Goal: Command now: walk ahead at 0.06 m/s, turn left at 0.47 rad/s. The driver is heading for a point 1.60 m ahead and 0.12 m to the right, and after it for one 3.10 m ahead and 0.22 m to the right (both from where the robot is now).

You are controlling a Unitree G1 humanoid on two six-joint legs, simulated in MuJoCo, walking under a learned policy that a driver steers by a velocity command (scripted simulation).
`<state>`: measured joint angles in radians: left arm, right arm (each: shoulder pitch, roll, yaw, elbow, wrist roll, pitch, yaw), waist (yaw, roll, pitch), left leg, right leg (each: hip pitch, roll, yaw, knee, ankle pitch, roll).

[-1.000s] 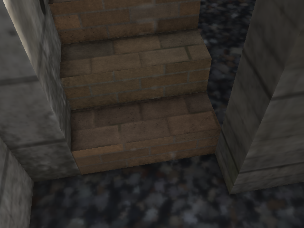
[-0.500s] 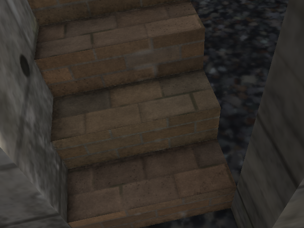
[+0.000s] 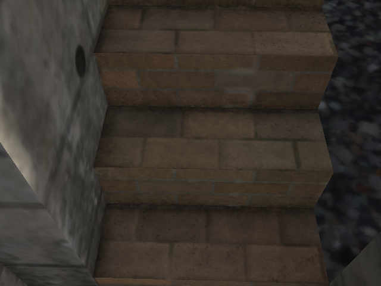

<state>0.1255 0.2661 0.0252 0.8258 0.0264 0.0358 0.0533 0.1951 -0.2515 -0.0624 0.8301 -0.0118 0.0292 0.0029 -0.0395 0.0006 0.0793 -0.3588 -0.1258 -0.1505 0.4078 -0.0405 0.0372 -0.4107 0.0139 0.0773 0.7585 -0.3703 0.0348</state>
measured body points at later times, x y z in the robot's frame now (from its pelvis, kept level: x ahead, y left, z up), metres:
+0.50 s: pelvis -0.01 -0.02 +0.01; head +0.02 -0.02 +0.46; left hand +0.14 +0.25 -0.10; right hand +0.12 -0.29 -0.12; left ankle -0.03 +0.12 -0.73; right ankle +0.03 -0.12 -0.73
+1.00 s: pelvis -0.02 +0.01 +0.01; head +0.00 +0.01 +0.46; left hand +0.08 +0.29 -0.12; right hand +0.08 -0.26 -0.13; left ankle -0.03 +0.12 -0.73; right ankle +0.03 -0.12 -0.73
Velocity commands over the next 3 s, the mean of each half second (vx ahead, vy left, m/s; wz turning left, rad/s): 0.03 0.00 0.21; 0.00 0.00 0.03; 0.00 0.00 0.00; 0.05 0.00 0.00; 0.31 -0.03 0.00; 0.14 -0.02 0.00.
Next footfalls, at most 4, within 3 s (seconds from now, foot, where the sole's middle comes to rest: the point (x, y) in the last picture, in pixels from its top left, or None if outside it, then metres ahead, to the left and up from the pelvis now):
0.06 right None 0.07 -0.12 -0.77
0.42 left None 0.01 0.13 -0.77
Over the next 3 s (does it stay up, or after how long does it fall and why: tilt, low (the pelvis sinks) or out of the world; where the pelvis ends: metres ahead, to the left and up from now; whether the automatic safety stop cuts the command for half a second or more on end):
stays up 0.03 0.01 0.01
